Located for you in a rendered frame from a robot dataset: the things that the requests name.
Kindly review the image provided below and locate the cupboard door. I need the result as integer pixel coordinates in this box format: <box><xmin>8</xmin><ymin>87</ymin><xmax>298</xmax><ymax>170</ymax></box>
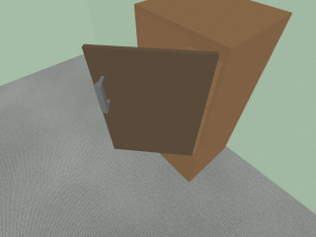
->
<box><xmin>82</xmin><ymin>43</ymin><xmax>219</xmax><ymax>156</ymax></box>

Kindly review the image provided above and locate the handle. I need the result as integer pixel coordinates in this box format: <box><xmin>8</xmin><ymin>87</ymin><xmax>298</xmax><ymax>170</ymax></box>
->
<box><xmin>94</xmin><ymin>76</ymin><xmax>111</xmax><ymax>114</ymax></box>

